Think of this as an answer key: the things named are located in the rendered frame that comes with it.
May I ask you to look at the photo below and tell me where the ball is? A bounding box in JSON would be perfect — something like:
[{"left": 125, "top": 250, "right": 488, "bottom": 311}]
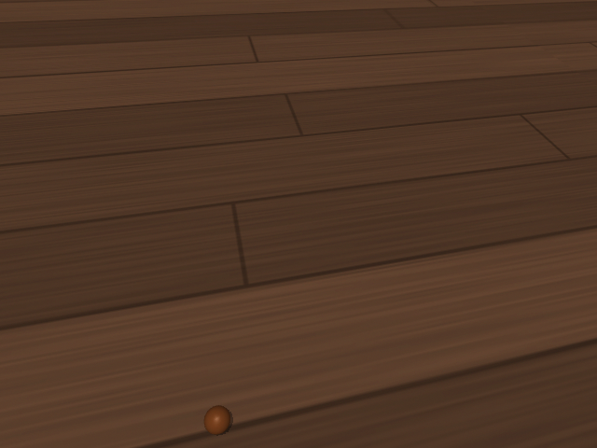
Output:
[{"left": 204, "top": 405, "right": 230, "bottom": 435}]

